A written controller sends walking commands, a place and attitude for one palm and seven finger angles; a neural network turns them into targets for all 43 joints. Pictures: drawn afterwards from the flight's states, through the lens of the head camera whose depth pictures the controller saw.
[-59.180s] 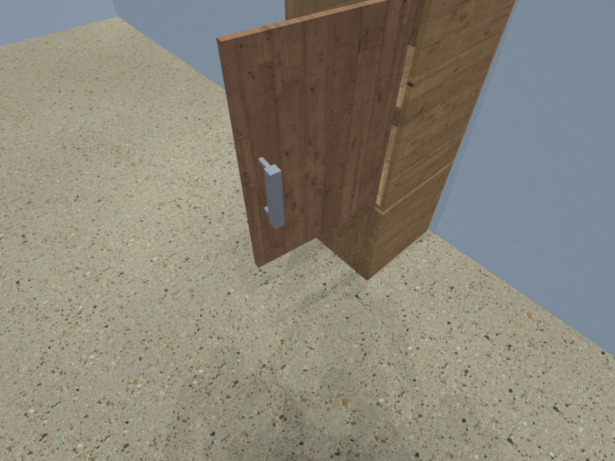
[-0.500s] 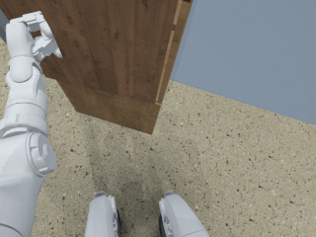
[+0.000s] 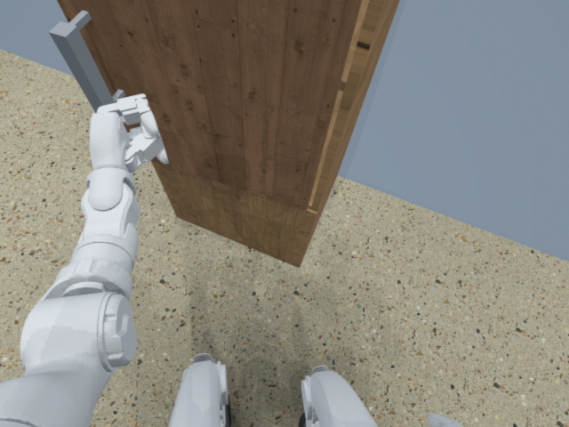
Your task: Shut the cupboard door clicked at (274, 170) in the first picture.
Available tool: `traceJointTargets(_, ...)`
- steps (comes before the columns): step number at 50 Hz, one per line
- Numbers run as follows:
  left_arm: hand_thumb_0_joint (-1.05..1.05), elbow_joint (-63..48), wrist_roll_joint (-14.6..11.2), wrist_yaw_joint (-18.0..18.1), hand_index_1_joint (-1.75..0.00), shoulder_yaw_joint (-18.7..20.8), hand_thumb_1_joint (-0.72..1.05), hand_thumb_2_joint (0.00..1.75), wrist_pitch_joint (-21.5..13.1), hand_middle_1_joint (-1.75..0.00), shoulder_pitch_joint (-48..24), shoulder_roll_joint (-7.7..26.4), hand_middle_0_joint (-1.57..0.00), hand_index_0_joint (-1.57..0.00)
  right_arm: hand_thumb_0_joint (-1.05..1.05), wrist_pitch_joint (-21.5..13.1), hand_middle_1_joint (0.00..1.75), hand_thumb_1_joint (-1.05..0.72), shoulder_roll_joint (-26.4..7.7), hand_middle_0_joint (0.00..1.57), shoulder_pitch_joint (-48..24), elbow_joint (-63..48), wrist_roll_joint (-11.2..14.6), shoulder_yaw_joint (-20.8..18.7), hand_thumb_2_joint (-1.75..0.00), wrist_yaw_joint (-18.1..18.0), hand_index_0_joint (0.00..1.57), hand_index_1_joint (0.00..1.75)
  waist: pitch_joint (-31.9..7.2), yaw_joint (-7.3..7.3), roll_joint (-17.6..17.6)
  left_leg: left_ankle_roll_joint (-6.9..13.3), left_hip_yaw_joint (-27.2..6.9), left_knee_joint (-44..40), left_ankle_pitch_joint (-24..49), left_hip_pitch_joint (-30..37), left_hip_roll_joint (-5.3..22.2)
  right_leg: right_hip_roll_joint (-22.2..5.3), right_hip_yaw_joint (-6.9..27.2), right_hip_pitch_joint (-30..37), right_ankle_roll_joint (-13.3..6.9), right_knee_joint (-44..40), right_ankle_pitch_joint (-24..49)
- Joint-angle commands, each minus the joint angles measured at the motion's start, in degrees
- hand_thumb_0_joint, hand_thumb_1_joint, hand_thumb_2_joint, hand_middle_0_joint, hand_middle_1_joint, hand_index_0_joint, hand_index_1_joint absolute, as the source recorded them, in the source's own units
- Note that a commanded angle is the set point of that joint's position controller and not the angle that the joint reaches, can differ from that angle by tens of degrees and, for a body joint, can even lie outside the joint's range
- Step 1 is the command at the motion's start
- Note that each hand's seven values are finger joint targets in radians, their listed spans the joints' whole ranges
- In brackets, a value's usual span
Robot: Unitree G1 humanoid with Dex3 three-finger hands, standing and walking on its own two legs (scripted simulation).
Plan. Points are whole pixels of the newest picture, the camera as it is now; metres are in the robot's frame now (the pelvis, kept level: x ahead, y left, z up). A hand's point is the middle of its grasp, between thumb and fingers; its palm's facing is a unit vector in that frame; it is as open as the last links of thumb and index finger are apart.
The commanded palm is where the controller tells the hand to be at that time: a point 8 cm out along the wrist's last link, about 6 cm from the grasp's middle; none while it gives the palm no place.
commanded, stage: draw the hand back to the body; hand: left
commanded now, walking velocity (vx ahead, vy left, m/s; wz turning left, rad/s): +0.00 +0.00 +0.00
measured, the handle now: (96, 68) +0.65 +0.26 +0.05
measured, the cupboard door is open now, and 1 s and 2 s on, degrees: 4 4 4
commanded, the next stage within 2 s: step back with the hand held close in 1.58 s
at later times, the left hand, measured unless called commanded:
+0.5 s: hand (75, 173) +0.38 +0.19 +0.15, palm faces +0.06 -1.00 -0.04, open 3.1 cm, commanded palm +0.34 +0.24 +0.16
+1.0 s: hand out of the picture +0.26 +0.26 +0.24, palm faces +0.39 -0.86 -0.33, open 4.6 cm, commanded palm +0.21 +0.30 +0.26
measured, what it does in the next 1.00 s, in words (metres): rises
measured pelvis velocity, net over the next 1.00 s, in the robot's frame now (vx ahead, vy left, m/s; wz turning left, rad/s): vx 0.04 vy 0.01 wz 0.04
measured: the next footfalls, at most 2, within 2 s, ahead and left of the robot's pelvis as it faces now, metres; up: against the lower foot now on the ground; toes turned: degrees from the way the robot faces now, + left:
none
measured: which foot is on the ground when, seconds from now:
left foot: down 0.00-1.00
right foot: down 0.00-1.00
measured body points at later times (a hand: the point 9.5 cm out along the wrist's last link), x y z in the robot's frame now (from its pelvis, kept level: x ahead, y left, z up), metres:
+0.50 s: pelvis +0.02 +0.01 +0.07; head +0.06 +0.00 +0.52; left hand +0.37 +0.25 +0.16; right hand +0.12 -0.25 -0.04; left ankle +0.07 +0.14 -0.61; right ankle -0.02 -0.12 -0.61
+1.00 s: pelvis +0.04 +0.01 +0.12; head +0.02 -0.02 +0.57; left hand +0.24 +0.30 +0.26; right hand +0.26 -0.18 +0.05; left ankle +0.07 +0.14 -0.61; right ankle -0.02 -0.12 -0.61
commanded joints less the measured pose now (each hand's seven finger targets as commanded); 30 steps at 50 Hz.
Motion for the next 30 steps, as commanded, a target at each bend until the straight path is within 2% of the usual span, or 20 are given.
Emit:
traceJointTargets(1,0.0,-12.1,-0.6,-0.3,-1.5,1.7,0.9,0.9,-4.1,-1.5,-26.2,12.4,-1.3,-1.3,0.0,-0.6,0.3,-0.9,-9.4,0.2,10.4,-2.5,0.1,-3.4,-0.9,-0.8,0.2,0.3,-26.3,-1.8,4.3,3.3,0.0,-5.0,13.4,29.4,-2.6,1.0,1.5,2.3,-0.1,-12.0,21.7)
traceJointTargets(3,0.0,-17.6,-1.9,-1.2,-1.5,4.5,0.9,0.9,-3.9,-1.5,-19.6,14.9,-1.3,-1.3,0.0,-0.2,0.3,-0.9,-9.2,0.2,9.5,-4.6,0.7,-3.5,-0.9,-0.8,0.2,0.3,-33.2,1.75,5.4,2.9,0.5,-6.8,17.7,34.0,-2.8,1.0,1.5,8.6,-0.4,-12.4,25.7)
traceJointTargets(5,0.0,-23.2,-3.1,-2.3,-1.5,4.0,0.9,0.9,-2.5,-1.5,-14.2,14.4,-1.3,-1.3,0.0,0.3,0.3,-0.9,-8.6,0.2,8.8,-6.0,1.6,-3.4,-0.9,-0.9,0.2,0.3,-34.1,3.01,5.2,2.9,1.3,-8.6,20.2,36.1,-2.9,1.1,1.7,13.4,-0.1,-13.8,29.9)
traceJointTargets(6,0.0,-23.8,-3.6,-2.7,-1.5,3.9,0.9,0.9,-1.2,-1.5,-9.7,13.8,-1.3,-1.3,0.0,0.4,0.3,-0.9,-8.7,0.2,9.3,-6.6,1.9,-3.4,-0.9,-1.1,0.2,0.3,-33.8,3.31,2.6,3.0,1.1,-9.6,20.5,36.4,-3.0,1.4,1.5,15.1,0.0,-14.4,30.6)
traceJointTargets(10,0.0,-33.0,-6.4,-3.2,-1.5,1.4,0.9,0.9,2.8,-1.5,-4.9,11.3,-1.3,-1.3,0.0,0.4,0.3,-0.9,-8.2,0.2,7.7,-8.0,3.8,-3.2,-0.9,-2.4,0.2,0.3,-25.9,2.68,-2.2,3.5,2.0,-14.8,15.1,36.5,-3.1,1.5,1.5,19.5,0.9,-20.5,28.3)
traceJointTargets(13,0.0,-39.0,-7.9,-3.1,-1.5,-0.3,0.9,0.9,3.0,-1.5,-1.7,9.8,-1.3,-1.3,0.0,-1.0,0.3,-0.9,-8.0,0.2,6.5,-7.8,4.3,-3.0,-0.9,-3.4,0.2,0.3,-22.1,2.79,-1.3,3.5,2.2,-17.9,13.7,39.8,-3.2,1.6,1.4,21.1,0.9,-23.6,26.8)
traceJointTargets(16,0.0,-42.5,-8.5,-3.8,-1.5,-2.6,0.9,0.9,2.8,-1.5,5.5,7.6,-1.3,-1.3,0.0,-2.4,0.3,-0.9,-7.9,0.2,5.4,-7.9,4.7,-2.9,-0.9,-3.9,0.2,0.3,-18.8,3.19,0.5,3.5,2.4,-20.4,14.1,43.3,-3.4,1.5,1.0,22.4,0.6,-25.9,26.7)
traceJointTargets(18,0.0,-42.3,-9.0,-4.6,-1.5,-3.7,0.9,0.9,3.6,-1.5,10.6,6.4,-1.3,-1.3,0.0,-3.0,0.3,-0.9,-7.8,0.2,4.2,-8.0,4.9,-2.7,-0.9,-3.9,0.2,0.3,-14.9,3.79,0.3,3.3,2.2,-22.7,13.2,44.2,-3.3,1.5,0.4,22.6,0.6,-27.5,25.3)
traceJointTargets(20,0.0,-44.0,-9.7,-5.5,-1.5,-4.4,0.9,0.9,4.8,-1.5,15.1,5.5,-1.3,-1.3,0.0,-3.5,0.3,-0.9,-7.7,0.2,2.9,-8.8,5.2,-2.5,-0.9,-3.9,0.2,0.3,-12.8,4.67,1.3,3.2,2.2,-24.7,13.2,45.7,-3.4,1.3,0.0,24.0,0.4,-28.7,25.0)
traceJointTargets(21,0.0,-46.2,-10.3,-5.8,-1.47,-3.8,0.9,0.9,5.3,-1.47,17.3,6.0,-1.27,-1.27,0.0,-3.9,0.3,-0.9,-7.8,0.2,2.4,-9.6,5.3,-2.5,-0.9,-4.0,0.2,0.3,-13.2,5.35,2.1,3.3,2.4,-25.2,14.0,46.6,-3.6,1.3,0.0,25.5,0.3,-29.0,25.8)
traceJointTargets(22,0.0,-47.0,-10.6,-6.1,-1.44,-3.6,0.9,0.9,5.9,-1.44,18.9,6.3,-1.24,-1.24,0.0,-4.1,0.3,-0.9,-7.6,0.2,1.1,-9.9,5.5,-2.3,-0.9,-4.1,0.2,0.3,-11.9,5.72,1.8,3.2,2.3,-26.2,13.7,47.1,-3.5,1.1,-0.2,25.9,0.3,-29.6,25.5)
traceJointTargets(24,0.0,-51.8,-11.6,-6.9,-1.38,-4.3,0.9,0.9,6.9,-1.38,21.7,5.3,-1.19,-1.19,0.0,-4.8,0.3,-0.9,-7.3,0.2,-0.6,-11.3,5.7,-2.1,-0.9,-4.2,0.2,0.3,-11.3,6.32,1.6,3.3,2.5,-27.6,14.1,48.5,-3.7,1.1,-0.3,27.9,0.3,-30.6,26.1)
traceJointTargets(25,0.0,-53.0,-12.2,-7.0,-1.35,-2.8,0.9,0.9,7.5,-1.35,23.6,6.8,-1.16,-1.16,0.0,-5.1,0.3,-0.9,-7.4,0.2,-1.5,-11.6,5.8,-1.9,-0.9,-4.3,0.2,0.3,-10.3,6.9,0.6,3.3,2.5,-28.2,13.6,48.3,-3.8,1.0,-0.1,29.0,0.4,-31.3,25.9)
traceJointTargets(26,0.0,-56.2,-4.9,-2.3,-1.32,-5.5,0.9,0.9,10.0,-1.32,26.6,10.1,-1.13,-1.13,0.0,-3.0,0.3,-0.9,-6.4,0.2,-4.1,-12.8,5.7,-2.1,-0.9,-5.7,0.2,0.3,-12.3,8.14,1.2,3.4,3.2,-31.0,15.1,53.2,-4.4,-0.4,2.4,31.0,-0.4,-34.9,27.1)
traceJointTargets(27,0.0,-60.6,-4.3,0.3,-1.29,-6.9,0.9,0.9,12.0,-1.29,27.0,7.4,-1.11,-1.11,0.0,-2.3,0.3,-0.9,-5.4,0.2,-5.2,-14.1,5.7,-1.6,-0.9,-6.5,0.2,0.3,-9.9,7.01,-0.1,3.6,3.4,-32.6,15.3,54.1,-4.3,-0.5,2.0,32.0,0.0,-36.6,27.5)
traceJointTargets(29,0.0,-63.9,-3.0,3.7,-1.23,-5.1,0.9,0.9,15.1,-1.23,30.5,9.6,-1.05,-1.05,0.0,-1.7,0.3,-0.9,-5.8,0.2,-6.9,-14.1,5.6,-1.3,-0.9,-7.7,0.2,0.3,-7.7,7.45,-0.2,3.7,3.9,-34.7,15.0,55.8,-4.2,-0.8,1.8,34.9,0.2,-39.1,27.4)
traceJointTargets(30,0.0,-65.5,-2.7,4.7,-1.2,-5.6,0.9,0.9,16.3,-1.2,31.7,9.0,-1.02,-1.02,0.0,-1.6,0.3,-0.9,-5.6,0.2,-7.9,-14.3,5.5,-0.9,-0.9,-8.1,0.2,0.3,-6.5,7.37,-1.6,3.7,3.8,-35.9,15.1,56.7,-4.0,-0.8,1.3,35.9,0.2,-40.0,27.1)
